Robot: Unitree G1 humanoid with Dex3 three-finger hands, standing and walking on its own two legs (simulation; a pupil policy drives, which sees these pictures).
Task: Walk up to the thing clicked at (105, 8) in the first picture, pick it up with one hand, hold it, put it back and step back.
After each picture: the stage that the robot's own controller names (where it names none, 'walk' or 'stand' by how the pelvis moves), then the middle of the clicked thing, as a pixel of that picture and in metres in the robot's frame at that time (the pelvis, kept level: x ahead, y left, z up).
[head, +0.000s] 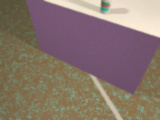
stand; out of the picture +1.04 -0.14 +0.02
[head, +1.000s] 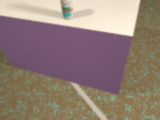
walk; out of the picture +0.91 +0.16 +0.04
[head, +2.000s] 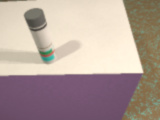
walk; (42, 39) +0.53 +0.20 +0.05
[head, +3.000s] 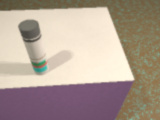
stand; (36, 50) +0.49 +0.22 +0.04
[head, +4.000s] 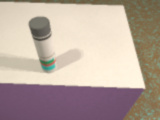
stand; (45, 48) +0.48 +0.18 +0.03
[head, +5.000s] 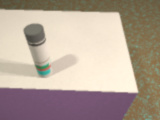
stand; (40, 53) +0.48 +0.21 +0.02
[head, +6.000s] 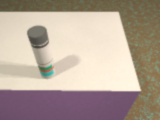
stand; (43, 55) +0.48 +0.19 +0.02
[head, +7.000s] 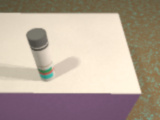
stand; (42, 57) +0.47 +0.19 +0.02
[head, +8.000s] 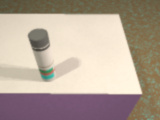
stand; (44, 58) +0.47 +0.19 +0.02
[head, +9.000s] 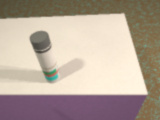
rise first; (47, 59) +0.47 +0.20 +0.02
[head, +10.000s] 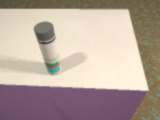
go down; (50, 51) +0.49 +0.19 +0.02
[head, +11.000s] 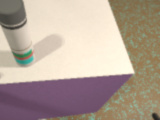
go down; (19, 38) +0.47 +0.19 +0.07
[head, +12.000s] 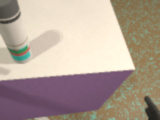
close in; (13, 33) +0.47 +0.19 +0.09
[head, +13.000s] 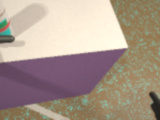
close; out of the picture +0.52 +0.20 +0.13
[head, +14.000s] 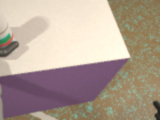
lift; out of the picture +0.49 +0.21 +0.12
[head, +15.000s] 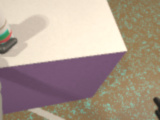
lift; out of the picture +0.49 +0.20 +0.12
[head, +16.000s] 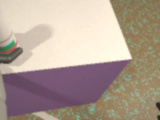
lift; out of the picture +0.46 +0.21 +0.11
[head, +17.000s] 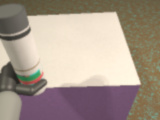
lift; (24, 56) +0.32 +0.17 +0.21
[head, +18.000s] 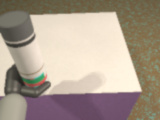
hold; (29, 60) +0.33 +0.16 +0.18
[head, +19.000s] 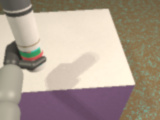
crouch; (26, 35) +0.42 +0.17 +0.19
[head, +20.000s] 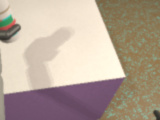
lower; out of the picture +0.50 +0.21 +0.22
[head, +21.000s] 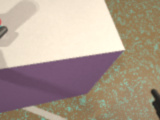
lower; out of the picture +0.53 +0.21 +0.12
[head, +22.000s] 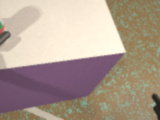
lower; out of the picture +0.52 +0.21 +0.12
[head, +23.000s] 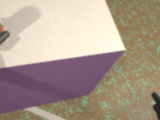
lower; out of the picture +0.52 +0.21 +0.12
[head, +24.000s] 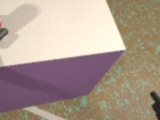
lower; out of the picture +0.52 +0.22 +0.12
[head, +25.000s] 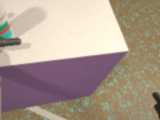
open; out of the picture +0.52 +0.20 +0.12
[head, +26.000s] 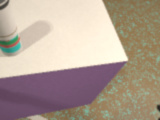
sink last; (2, 23) +0.50 +0.20 +0.10
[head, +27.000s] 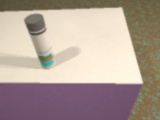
stand; (42, 44) +0.53 +0.21 +0.07
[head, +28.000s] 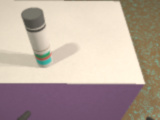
stand; (39, 41) +0.50 +0.19 +0.07
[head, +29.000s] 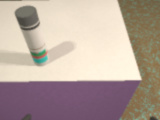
stand; (35, 39) +0.51 +0.21 +0.08
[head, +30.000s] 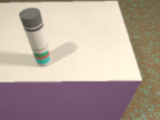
stand; (38, 41) +0.51 +0.20 +0.07
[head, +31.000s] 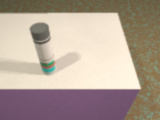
walk; (45, 51) +0.51 +0.19 +0.02
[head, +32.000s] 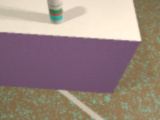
walk; out of the picture +0.72 +0.14 +0.05
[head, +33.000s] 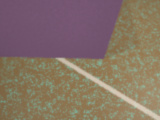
walk; out of the picture +1.02 +0.20 +0.04
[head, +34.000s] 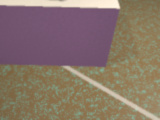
stand; out of the picture +1.15 +0.19 +0.03
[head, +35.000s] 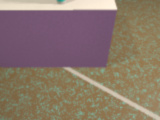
stand; out of the picture +1.18 +0.19 +0.02
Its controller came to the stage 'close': yes
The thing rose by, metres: 0.21
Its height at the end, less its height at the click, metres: +0.00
